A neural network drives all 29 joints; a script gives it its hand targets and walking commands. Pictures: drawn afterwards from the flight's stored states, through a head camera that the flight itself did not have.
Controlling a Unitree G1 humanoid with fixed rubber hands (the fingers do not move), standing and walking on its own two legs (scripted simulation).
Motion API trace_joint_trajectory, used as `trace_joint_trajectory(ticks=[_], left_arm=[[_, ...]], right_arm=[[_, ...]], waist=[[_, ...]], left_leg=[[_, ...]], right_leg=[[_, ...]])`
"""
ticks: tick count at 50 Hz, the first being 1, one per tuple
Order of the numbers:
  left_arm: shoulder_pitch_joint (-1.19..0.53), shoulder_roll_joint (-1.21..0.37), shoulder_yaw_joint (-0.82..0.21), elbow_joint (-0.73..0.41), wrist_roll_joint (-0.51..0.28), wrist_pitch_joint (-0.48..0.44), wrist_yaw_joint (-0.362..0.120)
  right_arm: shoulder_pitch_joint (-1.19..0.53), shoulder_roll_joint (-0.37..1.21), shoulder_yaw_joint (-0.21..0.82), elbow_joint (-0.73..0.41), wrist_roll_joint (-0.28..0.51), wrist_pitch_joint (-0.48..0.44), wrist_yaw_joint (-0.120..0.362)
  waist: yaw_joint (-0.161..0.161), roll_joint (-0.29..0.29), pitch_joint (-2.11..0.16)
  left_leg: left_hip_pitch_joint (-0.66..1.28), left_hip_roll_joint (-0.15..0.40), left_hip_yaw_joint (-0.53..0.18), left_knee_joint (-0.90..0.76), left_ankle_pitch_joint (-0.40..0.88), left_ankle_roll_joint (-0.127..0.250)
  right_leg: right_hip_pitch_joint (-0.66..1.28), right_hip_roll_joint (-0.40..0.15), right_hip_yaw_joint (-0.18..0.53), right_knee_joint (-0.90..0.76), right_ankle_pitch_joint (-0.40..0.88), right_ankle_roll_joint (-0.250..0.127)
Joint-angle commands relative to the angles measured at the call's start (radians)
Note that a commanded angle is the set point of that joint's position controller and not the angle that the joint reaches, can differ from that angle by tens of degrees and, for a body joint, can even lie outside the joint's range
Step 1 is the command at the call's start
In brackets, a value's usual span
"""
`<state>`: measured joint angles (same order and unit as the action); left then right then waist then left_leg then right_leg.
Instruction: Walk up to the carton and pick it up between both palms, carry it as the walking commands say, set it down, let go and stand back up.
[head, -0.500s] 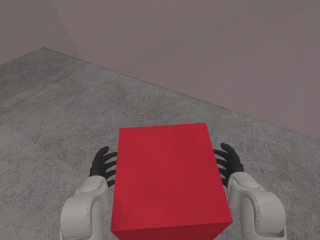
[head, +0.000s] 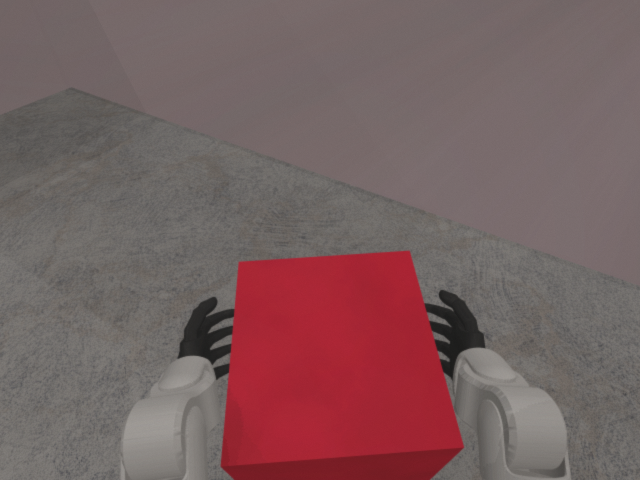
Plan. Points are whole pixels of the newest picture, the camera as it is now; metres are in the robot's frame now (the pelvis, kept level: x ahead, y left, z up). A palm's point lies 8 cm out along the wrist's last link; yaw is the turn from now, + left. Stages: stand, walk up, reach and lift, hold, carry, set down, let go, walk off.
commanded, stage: carry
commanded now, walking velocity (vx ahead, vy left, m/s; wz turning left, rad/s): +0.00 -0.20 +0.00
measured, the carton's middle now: (332, 385) +0.24 +0.00 +0.01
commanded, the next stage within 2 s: none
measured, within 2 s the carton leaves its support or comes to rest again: neither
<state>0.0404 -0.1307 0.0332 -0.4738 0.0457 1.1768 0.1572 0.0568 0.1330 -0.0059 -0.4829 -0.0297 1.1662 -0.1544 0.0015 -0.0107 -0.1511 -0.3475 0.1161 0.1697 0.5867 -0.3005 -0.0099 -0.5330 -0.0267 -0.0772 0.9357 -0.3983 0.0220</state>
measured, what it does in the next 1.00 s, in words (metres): steps to the right: right foot, then left foot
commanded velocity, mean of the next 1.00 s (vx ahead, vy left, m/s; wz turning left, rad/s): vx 0.00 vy -0.20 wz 0.00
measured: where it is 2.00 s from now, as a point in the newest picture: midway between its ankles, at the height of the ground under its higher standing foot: outside the picture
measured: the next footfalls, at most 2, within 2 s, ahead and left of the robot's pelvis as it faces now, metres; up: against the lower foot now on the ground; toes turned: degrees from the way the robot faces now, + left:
right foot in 0.14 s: +0.05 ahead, -0.19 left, +0.00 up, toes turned -9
left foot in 0.42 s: +0.00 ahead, -0.03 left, +0.00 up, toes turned +12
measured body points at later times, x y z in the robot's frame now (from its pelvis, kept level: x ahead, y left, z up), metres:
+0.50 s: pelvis -0.03 -0.14 +0.00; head -0.05 -0.12 +0.45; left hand +0.21 +0.02 +0.07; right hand +0.22 -0.27 +0.08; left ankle -0.04 -0.04 -0.73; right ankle -0.01 -0.21 -0.70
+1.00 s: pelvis -0.06 -0.29 -0.01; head -0.07 -0.28 +0.44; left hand +0.19 -0.13 +0.08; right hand +0.19 -0.43 +0.09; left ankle -0.07 -0.21 -0.73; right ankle -0.02 -0.35 -0.73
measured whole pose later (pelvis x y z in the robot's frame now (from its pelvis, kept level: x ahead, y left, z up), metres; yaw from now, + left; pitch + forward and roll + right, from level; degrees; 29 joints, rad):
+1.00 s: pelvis -0.06 -0.29 -0.01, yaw +1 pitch +4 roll -1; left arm 0.03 -0.13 0.02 -0.54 0.05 1.16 0.16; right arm 0.03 0.13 -0.01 -0.56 -0.03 1.17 -0.15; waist 0.00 0.00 -0.11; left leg -0.35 0.06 0.19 0.63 -0.37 0.00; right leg -0.40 0.01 -0.20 0.57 -0.25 -0.10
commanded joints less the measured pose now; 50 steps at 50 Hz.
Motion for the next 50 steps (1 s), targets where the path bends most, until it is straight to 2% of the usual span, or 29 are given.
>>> trace_joint_trajectory(ticks=[1, 4, 6, 7, 8, 9, 10, 11, 13, 17, 19, 20, 21, 22, 23, 25, 27, 28, 31, 34, 35, 36, 37, 38, 40, 43, 48, 49, 50], left_arm=[[-0.416, -0.812, -0.648, -0.118, -0.287, -0.025, -0.132], [-0.346, -0.775, -0.621, -0.103, -0.273, -0.016, -0.12], [-0.301, -0.756, -0.604, -0.084, -0.268, -0.005, -0.117], [-0.299, -0.747, -0.6, -0.083, -0.265, -0.002, -0.12], [-0.318, -0.733, -0.596, -0.086, -0.261, -0.001, -0.122], [-0.341, -0.772, -0.599, -0.095, -0.267, -0.009, -0.124], [-0.361, -0.803, -0.605, -0.121, -0.276, -0.014, -0.128], [-0.352, -0.81, -0.595, -0.126, -0.27, -0.019, -0.132], [-0.35, -0.819, -0.591, -0.127, -0.263, -0.028, -0.136], [-0.351, -0.806, -0.612, -0.14, -0.263, -0.032, -0.132], [-0.337, -0.779, -0.618, -0.132, -0.262, -0.023, -0.124], [-0.325, -0.759, -0.617, -0.118, -0.261, -0.018, -0.12], [-0.333, -0.743, -0.618, -0.109, -0.258, -0.013, -0.118], [-0.336, -0.74, -0.633, -0.121, -0.262, -0.005, -0.122], [-0.406, -0.763, -0.66, -0.154, -0.276, -0.005, -0.129], [-0.432, -0.807, -0.661, -0.137, -0.281, -0.01, -0.134], [-0.421, -0.824, -0.668, -0.144, -0.289, -0.019, -0.138], [-0.417, -0.825, -0.671, -0.145, -0.292, -0.022, -0.136], [-0.368, -0.79, -0.65, -0.143, -0.28, -0.019, -0.122], [-0.308, -0.762, -0.622, -0.112, -0.272, -0.002, -0.117], [-0.3, -0.752, -0.615, -0.109, -0.271, 0.002, -0.118], [-0.304, -0.745, -0.611, -0.107, -0.269, 0.006, -0.121], [-0.331, -0.737, -0.601, -0.105, -0.263, 0.001, -0.124], [-0.36, -0.785, -0.612, -0.124, -0.278, -0.008, -0.125], [-0.352, -0.813, -0.599, -0.139, -0.27, -0.019, -0.133], [-0.34, -0.83, -0.595, -0.134, -0.257, -0.034, -0.137], [-0.337, -0.782, -0.618, -0.141, -0.257, -0.025, -0.126], [-0.325, -0.765, -0.617, -0.129, -0.255, -0.02, -0.122], [-0.327, -0.749, -0.618, -0.116, -0.253, -0.014, -0.119]], right_arm=[[-0.398, 0.792, 0.558, -0.105, 0.243, -0.022, 0.126], [-0.358, 0.752, 0.554, -0.111, 0.242, -0.006, 0.118], [-0.33, 0.734, 0.55, -0.101, 0.233, 0.003, 0.114], [-0.318, 0.731, 0.551, -0.094, 0.231, 0.005, 0.113], [-0.321, 0.738, 0.562, -0.105, 0.228, 0.006, 0.112], [-0.393, 0.75, 0.592, -0.15, 0.252, 0.011, 0.121], [-0.413, 0.782, 0.611, -0.153, 0.266, 0.01, 0.128], [-0.42, 0.802, 0.628, -0.145, 0.277, 0.009, 0.131], [-0.416, 0.82, 0.633, -0.137, 0.286, 0.0, 0.135], [-0.397, 0.799, 0.618, -0.142, 0.273, -0.008, 0.128], [-0.35, 0.771, 0.597, -0.115, 0.255, -0.002, 0.123], [-0.336, 0.758, 0.582, -0.1, 0.247, 0.002, 0.122], [-0.319, 0.745, 0.559, -0.08, 0.235, 0.004, 0.121], [-0.303, 0.72, 0.544, -0.068, 0.222, 0.0, 0.119], [-0.323, 0.746, 0.551, -0.08, 0.226, -0.006, 0.124], [-0.36, 0.781, 0.556, -0.089, 0.227, -0.01, 0.129], [-0.368, 0.804, 0.564, -0.101, 0.234, -0.02, 0.133], [-0.374, 0.801, 0.562, -0.112, 0.238, -0.022, 0.133], [-0.347, 0.763, 0.558, -0.131, 0.241, -0.011, 0.127], [-0.326, 0.734, 0.553, -0.123, 0.231, 0.005, 0.117], [-0.319, 0.727, 0.553, -0.119, 0.229, 0.006, 0.117], [-0.313, 0.727, 0.556, -0.111, 0.227, 0.007, 0.115], [-0.341, 0.733, 0.577, -0.144, 0.23, 0.008, 0.116], [-0.397, 0.757, 0.603, -0.168, 0.252, 0.01, 0.126], [-0.42, 0.807, 0.639, -0.155, 0.28, 0.006, 0.136], [-0.408, 0.823, 0.64, -0.154, 0.286, -0.008, 0.138], [-0.349, 0.768, 0.605, -0.131, 0.255, -0.004, 0.127], [-0.328, 0.757, 0.592, -0.115, 0.246, 0.0, 0.126], [-0.317, 0.745, 0.571, -0.096, 0.236, 0.003, 0.126]], waist=[[-0.008, 0.209, -0.049], [-0.009, 0.229, -0.105], [-0.003, 0.185, -0.145], [-0.006, 0.108, -0.162], [-0.011, -0.136, -0.164], [0.007, -0.284, -0.134], [0.01, -0.231, -0.126], [0.01, -0.17, -0.128], [0.003, -0.157, -0.134], [0.007, -0.139, -0.159], [-0.007, -0.123, -0.162], [-0.014, -0.093, -0.157], [-0.022, 0.001, -0.155], [-0.021, 0.251, -0.136], [-0.025, 0.279, -0.077], [-0.016, 0.116, -0.013], [-0.009, 0.146, -0.013], [-0.007, 0.182, -0.026], [-0.019, 0.231, -0.075], [-0.005, 0.222, -0.12], [-0.005, 0.17, -0.142], [-0.008, 0.059, -0.148], [-0.005, -0.239, -0.135], [0.008, -0.298, -0.114], [0.008, -0.173, -0.119], [-0.001, -0.146, -0.143], [-0.001, -0.133, -0.151], [-0.009, -0.112, -0.15], [-0.015, -0.054, -0.142]], left_leg=[[0.068, 0.23, -0.147, -0.237, 0.299, 0.076], [0.114, 0.223, -0.127, -0.151, 0.443, 0.061], [0.075, 0.177, -0.08, -0.054, 0.368, 0.013], [0.015, 0.149, -0.05, 0.026, 0.25, -0.02], [-0.177, 0.056, 0.003, 0.151, -0.038, -0.077], [-0.243, 0.005, 0.003, 0.269, -0.324, -0.081], [-0.237, -0.003, -0.043, 0.412, -0.367, -0.061], [-0.215, -0.009, -0.058, 0.478, -0.329, -0.046], [-0.206, -0.016, -0.053, 0.502, -0.242, -0.034], [-0.115, -0.052, -0.007, 0.252, -0.192, -0.007], [0.002, -0.061, 0.015, 0.006, -0.069, 0.018], [0.113, -0.022, -0.012, -0.158, 0.054, 0.03], [0.273, 0.101, -0.157, -0.236, 0.082, 0.053], [0.347, 0.384, -0.502, -0.285, 0.212, 0.158], [0.242, 0.486, -0.574, -0.333, 0.286, 0.262], [0.112, 0.393, -0.402, -0.346, 0.112, 0.21], [0.084, 0.266, -0.196, -0.301, 0.161, 0.116], [0.093, 0.232, -0.149, -0.274, 0.24, 0.093], [0.143, 0.222, -0.124, -0.21, 0.44, 0.084], [0.128, 0.2, -0.089, -0.094, 0.416, 0.034], [0.083, 0.171, -0.065, -0.039, 0.337, 0.002], [-0.008, 0.137, -0.035, 0.057, 0.152, -0.033], [-0.228, 0.02, 0.033, 0.192, -0.195, -0.088], [-0.248, 0.006, -0.022, 0.353, -0.394, -0.077], [-0.207, -0.008, -0.062, 0.517, -0.321, -0.045], [-0.19, -0.019, -0.04, 0.487, -0.207, -0.041], [-0.016, -0.065, 0.012, 0.062, -0.117, 0.011], [0.084, -0.041, 0.003, -0.103, 0.004, 0.023], [0.225, 0.039, -0.076, -0.223, 0.075, 0.04]], right_leg=[[0.02, -0.031, -0.007, -0.106, 0.012, 0.02], [0.131, 0.013, -0.085, -0.33, 0.065, 0.02], [0.291, 0.015, -0.115, -0.519, 0.163, 0.008], [0.375, -0.063, -0.039, -0.582, 0.22, -0.004], [0.456, -0.263, 0.211, -0.587, 0.483, -0.076], [0.402, -0.326, 0.283, -0.589, 0.578, -0.178], [0.361, -0.318, 0.238, -0.57, 0.621, -0.218], [0.32, -0.292, 0.174, -0.557, 0.579, -0.218], [0.31, -0.238, 0.102, -0.538, 0.493, -0.203], [0.312, -0.226, 0.111, -0.528, 0.447, -0.204], [0.287, -0.211, 0.105, -0.511, 0.406, -0.188], [0.227, -0.187, 0.079, -0.484, 0.382, -0.149], [0.078, -0.143, 0.045, -0.382, 0.317, -0.093], [-0.128, -0.052, -0.001, -0.243, 0.049, -0.013], [-0.157, -0.041, 0.036, -0.032, -0.121, 0.014], [-0.11, -0.067, 0.12, 0.131, -0.053, 0.013], [-0.046, -0.064, 0.08, 0.054, 0.026, 0.019], [-0.011, -0.04, 0.034, -0.014, 0.024, 0.025], [0.073, -0.004, -0.058, -0.205, -0.001, 0.036], [0.233, 0.025, -0.119, -0.47, 0.127, 0.021], [0.322, 0.001, -0.106, -0.549, 0.179, 0.013], [0.397, -0.102, 0.0, -0.608, 0.265, -0.004], [0.46, -0.317, 0.281, -0.619, 0.511, -0.103], [0.398, -0.338, 0.286, -0.595, 0.625, -0.195], [0.326, -0.278, 0.143, -0.557, 0.591, -0.21], [0.344, -0.218, 0.07, -0.529, 0.497, -0.19], [0.313, -0.218, 0.12, -0.534, 0.412, -0.204], [0.27, -0.201, 0.099, -0.519, 0.392, -0.175], [0.16, -0.163, 0.064, -0.452, 0.355, -0.12]])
